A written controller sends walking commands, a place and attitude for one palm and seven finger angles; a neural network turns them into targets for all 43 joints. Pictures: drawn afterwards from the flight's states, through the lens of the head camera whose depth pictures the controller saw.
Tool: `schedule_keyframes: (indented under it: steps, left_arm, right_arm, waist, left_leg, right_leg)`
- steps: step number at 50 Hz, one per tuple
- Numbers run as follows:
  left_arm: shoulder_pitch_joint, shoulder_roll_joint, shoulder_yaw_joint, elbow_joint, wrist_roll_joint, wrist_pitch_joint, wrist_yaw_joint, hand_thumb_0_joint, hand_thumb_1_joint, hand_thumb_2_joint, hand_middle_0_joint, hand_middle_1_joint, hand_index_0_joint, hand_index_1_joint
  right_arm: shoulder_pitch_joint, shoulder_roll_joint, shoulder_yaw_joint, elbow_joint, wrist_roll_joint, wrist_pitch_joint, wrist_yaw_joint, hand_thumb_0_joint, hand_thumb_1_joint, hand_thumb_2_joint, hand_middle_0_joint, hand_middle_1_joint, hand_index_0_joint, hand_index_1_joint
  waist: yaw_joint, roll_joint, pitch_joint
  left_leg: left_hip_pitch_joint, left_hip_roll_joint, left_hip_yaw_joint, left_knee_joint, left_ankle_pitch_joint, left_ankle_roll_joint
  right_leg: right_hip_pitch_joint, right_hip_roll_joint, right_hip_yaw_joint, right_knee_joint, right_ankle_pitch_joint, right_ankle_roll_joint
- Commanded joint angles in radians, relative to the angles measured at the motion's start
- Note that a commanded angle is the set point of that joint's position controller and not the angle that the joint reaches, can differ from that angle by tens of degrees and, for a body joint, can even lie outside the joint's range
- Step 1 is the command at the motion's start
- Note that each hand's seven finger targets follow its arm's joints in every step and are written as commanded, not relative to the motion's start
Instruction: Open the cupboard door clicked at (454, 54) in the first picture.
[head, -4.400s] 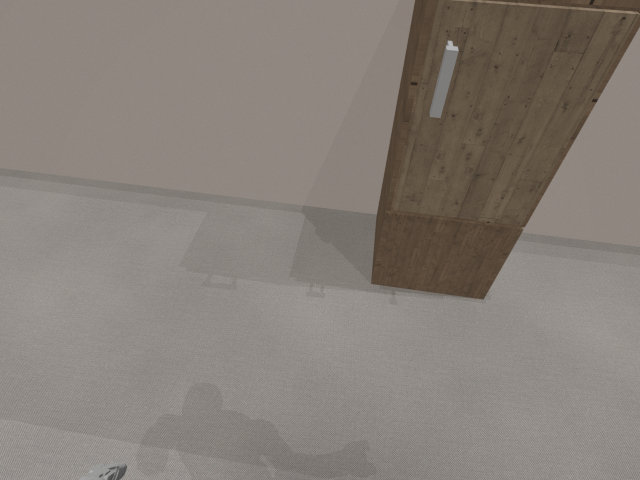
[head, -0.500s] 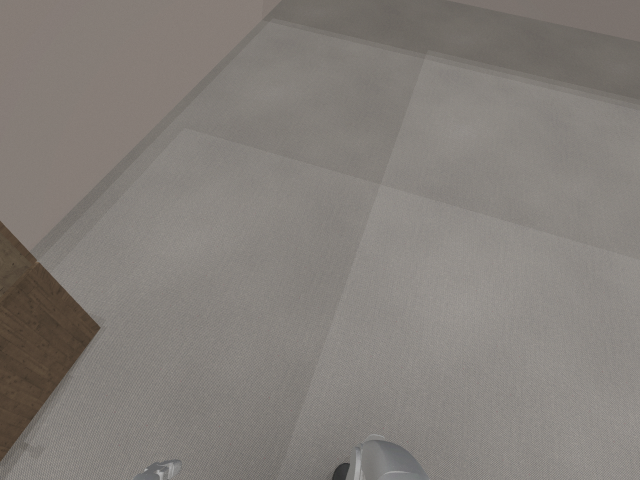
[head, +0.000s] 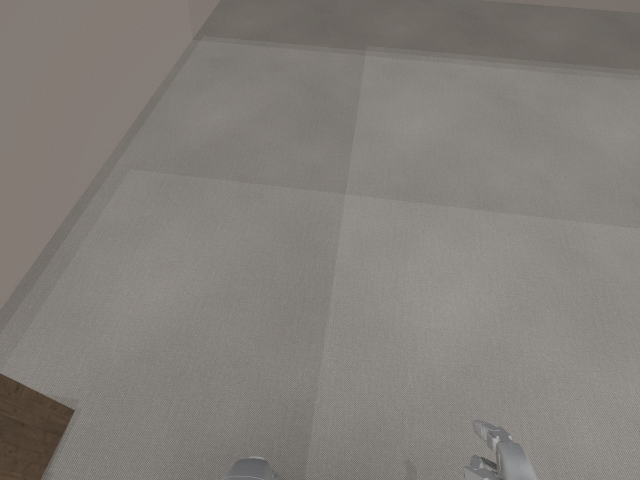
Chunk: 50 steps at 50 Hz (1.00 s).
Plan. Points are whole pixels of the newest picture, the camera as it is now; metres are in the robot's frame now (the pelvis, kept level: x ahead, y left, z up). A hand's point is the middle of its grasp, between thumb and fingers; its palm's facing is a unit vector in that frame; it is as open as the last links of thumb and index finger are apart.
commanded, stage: walk to a spot facing it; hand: left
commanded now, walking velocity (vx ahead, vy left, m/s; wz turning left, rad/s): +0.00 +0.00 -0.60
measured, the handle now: out of the picture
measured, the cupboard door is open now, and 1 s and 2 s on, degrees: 0 0 0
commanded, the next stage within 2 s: turn to face it in 1.42 s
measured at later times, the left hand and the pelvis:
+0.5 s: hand (208, 446) +0.17 +0.18 -0.16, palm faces -0.33 -0.92 -0.23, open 7.4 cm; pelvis +0.00 +0.02 +0.00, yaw -21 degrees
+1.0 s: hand (239, 454) +0.16 +0.14 -0.16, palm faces -0.49 -0.85 -0.21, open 7.4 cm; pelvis +0.01 +0.00 +0.01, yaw -35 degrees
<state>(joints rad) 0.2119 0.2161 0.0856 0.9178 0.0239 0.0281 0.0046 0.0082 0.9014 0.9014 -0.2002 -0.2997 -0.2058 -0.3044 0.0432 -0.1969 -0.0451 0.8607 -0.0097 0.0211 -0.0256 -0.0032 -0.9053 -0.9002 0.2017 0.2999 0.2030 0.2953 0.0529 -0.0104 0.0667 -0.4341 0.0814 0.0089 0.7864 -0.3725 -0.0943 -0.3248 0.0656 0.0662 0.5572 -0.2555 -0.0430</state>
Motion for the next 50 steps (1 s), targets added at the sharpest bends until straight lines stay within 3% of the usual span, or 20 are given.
schedule_keyframes:
  steps: [1, 2, 3, 4, 5, 7, 9, 18, 22, 25, 26, 27, 28, 29, 30, 33, 35, 45, 48, 50]
  left_arm:
    - [-0.026, 0.178, 0.044, -0.093, -0.006, -0.008, 0.011, 0.0, 0.9, 0.9, -0.2, -0.3, -0.2, -0.3]
    - [-0.018, 0.132, 0.035, -0.11, -0.015, -0.004, 0.009, 0.0, 0.9, 0.9, -0.2, -0.3, -0.2, -0.3]
    - [0.025, 0.08, 0.023, -0.125, -0.02, -0.005, -0.003, 0.0, 0.9, 0.9, -0.2, -0.3, -0.2, -0.3]
    - [0.025, 0.115, 0.03, -0.108, -0.003, -0.004, -0.001, 0.0, 0.9, 0.9, -0.2, -0.3, -0.2, -0.3]
    - [0.064, 0.122, 0.04, -0.081, 0.004, 0.007, 0.001, 0.0, 0.9, 0.9, -0.2, -0.3, -0.2, -0.3]
    - [0.048, 0.132, 0.05, -0.072, 0.006, 0.009, -0.016, 0.0, 0.9, 0.9, -0.2, -0.3, -0.2, -0.3]
    - [0.041, 0.109, 0.041, -0.073, 0.001, 0.015, -0.027, 0.0, 0.9, 0.9, -0.2, -0.3, -0.2, -0.3]
    - [-0.078, 0.057, 0.023, -0.099, -0.004, 0.03, -0.037, 0.0, 0.9, 0.9, -0.2, -0.3, -0.2, -0.3]
    - [-0.101, 0.047, 0.014, -0.104, -0.003, 0.016, -0.035, 0.0, 0.9, 0.9, -0.2, -0.3, -0.2, -0.3]
    - [-0.026, 0.074, 0.019, -0.085, -0.002, -0.002, -0.026, 0.0, 0.9, 0.9, -0.2, -0.3, -0.2, -0.3]
    - [0.049, 0.136, 0.03, -0.063, 0.003, -0.017, -0.017, 0.0, 0.9, 0.9, -0.2, -0.3, -0.2, -0.3]
    - [0.119, 0.263, 0.052, -0.043, 0.01, -0.028, 0.0, 0.0, 0.9, 0.9, -0.2, -0.3, -0.2, -0.3]
    - [0.15, 0.3, 0.061, -0.032, -0.01, -0.019, 0.012, 0.0, 0.9, 0.9, -0.2, -0.3, -0.2, -0.3]
    - [0.125, 0.262, 0.056, -0.038, -0.013, -0.015, 0.019, 0.0, 0.9, 0.9, -0.2, -0.3, -0.2, -0.3]
    - [0.069, 0.229, 0.056, -0.047, -0.013, -0.015, 0.026, 0.0, 0.9, 0.9, -0.2, -0.3, -0.2, -0.3]
    - [-0.052, 0.164, 0.025, -0.085, -0.013, -0.019, 0.019, 0.0, 0.9, 0.9, -0.2, -0.3, -0.2, -0.3]
    - [-0.073, 0.17, 0.027, -0.091, -0.009, -0.023, 0.017, 0.0, 0.9, 0.9, -0.2, -0.3, -0.2, -0.3]
    - [0.047, 0.195, 0.034, -0.047, -0.001, -0.041, -0.001, 0.0, 0.9, 0.9, -0.2, -0.3, -0.2, -0.3]
    - [0.022, 0.206, 0.037, -0.056, 0.0, -0.039, -0.005, 0.0, 0.9, 0.9, -0.2, -0.3, -0.2, -0.3]
    - [0.003, 0.192, 0.035, -0.053, -0.004, -0.037, -0.007, 0.0, 0.9, 0.9, -0.2, -0.3, -0.2, -0.3]
  right_arm:
    - [0.154, -0.104, -0.03, -0.036, 0.006, -0.026, -0.01, 0.0, -0.9, -0.9, 0.2, 0.3, 0.2, 0.3]
    - [0.2, -0.168, -0.039, -0.025, -0.002, -0.036, -0.014, 0.0, -0.9, -0.9, 0.2, 0.3, 0.2, 0.3]
    - [0.199, -0.258, -0.056, -0.036, -0.011, -0.035, -0.01, 0.0, -0.9, -0.9, 0.2, 0.3, 0.2, 0.3]
    - [0.199, -0.258, -0.052, -0.049, -0.013, -0.025, -0.008, 0.0, -0.9, -0.9, 0.2, 0.3, 0.2, 0.3]
    - [0.127, -0.192, -0.037, -0.052, -0.015, -0.027, -0.012, 0.0, -0.9, -0.9, 0.2, 0.3, 0.2, 0.3]
    - [0.074, -0.155, -0.023, -0.079, -0.017, -0.032, -0.014, 0.0, -0.9, -0.9, 0.2, 0.3, 0.2, 0.3]
    - [0.108, -0.146, -0.025, -0.063, -0.017, -0.036, -0.013, 0.0, -0.9, -0.9, 0.2, 0.3, 0.2, 0.3]
    - [0.248, -0.176, -0.056, 0.006, -0.017, -0.03, -0.004, 0.0, -0.9, -0.9, 0.2, 0.3, 0.2, 0.3]
    - [0.255, -0.196, -0.07, 0.027, -0.022, -0.024, 0.005, 0.0, -0.9, -0.9, 0.2, 0.3, 0.2, 0.3]
    - [0.254, -0.199, -0.075, 0.033, -0.016, -0.021, 0.013, 0.0, -0.9, -0.9, 0.2, 0.3, 0.2, 0.3]
    - [0.264, -0.174, -0.068, 0.024, -0.006, -0.02, 0.018, 0.0, -0.9, -0.9, 0.2, 0.3, 0.2, 0.3]
    - [0.233, -0.089, -0.04, -0.027, -0.004, -0.015, 0.023, 0.0, -0.9, -0.9, 0.2, 0.3, 0.2, 0.3]
    - [0.177, -0.098, -0.032, -0.054, -0.005, -0.001, 0.01, 0.0, -0.9, -0.9, 0.2, 0.3, 0.2, 0.3]
    - [0.167, -0.102, -0.034, -0.052, -0.003, 0.007, 0.001, 0.0, -0.9, -0.9, 0.2, 0.3, 0.2, 0.3]
    - [0.15, -0.096, -0.033, -0.044, -0.005, 0.01, 0.001, 0.0, -0.9, -0.9, 0.2, 0.3, 0.2, 0.3]
    - [0.185, -0.117, -0.043, 0.0, -0.014, 0.018, 0.007, 0.0, -0.9, -0.9, 0.2, 0.3, 0.2, 0.3]
    - [0.212, -0.113, -0.043, 0.014, -0.013, 0.02, 0.008, 0.0, -0.9, -0.9, 0.2, 0.3, 0.2, 0.3]
    - [0.056, -0.123, -0.043, -0.059, -0.016, -0.011, 0.028, 0.0, -0.9, -0.9, 0.2, 0.3, 0.2, 0.3]
    - [0.083, -0.107, -0.04, -0.061, -0.009, -0.024, 0.027, 0.0, -0.9, -0.9, 0.2, 0.3, 0.2, 0.3]
    - [0.16, -0.1, -0.037, -0.039, -0.006, -0.039, 0.019, 0.0, -0.9, -0.9, 0.2, 0.3, 0.2, 0.3]
  waist:
    - [-0.069, -0.134, -0.189]
    - [-0.087, 0.03, -0.228]
    - [-0.069, 0.312, -0.219]
    - [-0.08, 0.247, -0.181]
    - [-0.036, 0.245, -0.151]
    - [-0.023, 0.207, -0.077]
    - [-0.033, 0.207, -0.089]
    - [-0.094, 0.215, -0.072]
    - [-0.107, 0.259, -0.084]
    - [-0.059, 0.188, -0.128]
    - [-0.015, 0.063, -0.174]
    - [0.022, -0.285, -0.173]
    - [0.039, -0.273, -0.203]
    - [0.019, -0.176, -0.159]
    - [0.005, -0.24, -0.137]
    - [-0.058, -0.137, -0.079]
    - [-0.073, -0.111, -0.093]
    - [-0.002, -0.124, -0.037]
    - [-0.019, -0.134, -0.031]
    - [-0.054, -0.123, -0.053]
  left_leg:
    - [0.23, -0.03, 0.034, -0.332, 0.138, 0.02]
    - [0.408, 0.113, -0.093, -0.456, 0.257, 0.064]
    - [0.522, 0.395, -0.318, -0.459, 0.56, 0.162]
    - [0.405, 0.447, -0.316, -0.437, 0.63, 0.233]
    - [0.334, 0.388, -0.221, -0.456, 0.583, 0.206]
    - [0.273, 0.283, -0.076, -0.442, 0.604, 0.188]
    - [0.313, 0.237, 0.014, -0.427, 0.626, 0.182]
    - [0.395, 0.3, 0.11, -0.437, 0.532, 0.213]
    - [0.38, 0.324, 0.156, -0.38, 0.554, 0.202]
    - [0.314, 0.3, 0.233, -0.218, 0.533, 0.123]
    - [0.182, 0.267, 0.26, -0.042, 0.432, 0.066]
    - [-0.139, 0.114, 0.267, 0.193, -0.188, 0.006]
    - [-0.193, 0.071, 0.114, 0.348, -0.308, 0.003]
    - [-0.206, 0.088, 0.04, 0.402, -0.243, 0.01]
    - [-0.212, 0.095, 0.022, 0.406, -0.177, 0.012]
    - [-0.14, 0.077, 0.018, 0.38, -0.02, -0.009]
    - [-0.101, 0.059, 0.027, 0.331, 0.009, -0.016]
    - [-0.105, 0.018, 0.014, 0.081, -0.045, -0.001]
    - [0.031, -0.023, 0.022, -0.063, -0.066, 0.021]
    - [0.206, -0.052, 0.044, -0.247, 0.015, 0.032]
  right_leg:
    - [0.078, -0.191, 0.259, 0.01, 0.5, -0.064]
    - [-0.066, -0.1, 0.183, 0.124, 0.281, -0.006]
    - [-0.295, 0.011, 0.025, 0.368, -0.307, 0.065]
    - [-0.272, -0.032, 0.016, 0.569, -0.369, 0.081]
    - [-0.271, -0.054, 0.04, 0.641, -0.297, 0.097]
    - [-0.266, -0.07, -0.005, 0.729, -0.21, 0.106]
    - [-0.267, -0.078, -0.033, 0.731, -0.161, 0.117]
    - [-0.221, -0.135, -0.131, 0.438, -0.182, 0.123]
    - [-0.113, -0.112, -0.177, 0.234, -0.204, 0.096]
    - [0.087, -0.085, -0.2, -0.037, -0.004, 0.06]
    - [0.281, -0.161, -0.096, -0.156, 0.157, 0.022]
    - [0.439, -0.423, 0.27, -0.203, 0.522, -0.079]
    - [0.4, -0.502, 0.317, -0.165, 0.769, -0.168]
    - [0.357, -0.466, 0.237, -0.159, 0.729, -0.183]
    - [0.314, -0.4, 0.222, -0.165, 0.659, -0.149]
    - [0.18, -0.301, 0.121, -0.188, 0.519, -0.111]
    - [0.166, -0.279, 0.11, -0.196, 0.458, -0.108]
    - [0.159, -0.295, 0.352, -0.32, -0.162, -0.157]
    - [0.071, -0.271, 0.377, -0.303, -0.171, -0.151]
    - [0.003, -0.216, 0.351, -0.226, -0.127, -0.111]
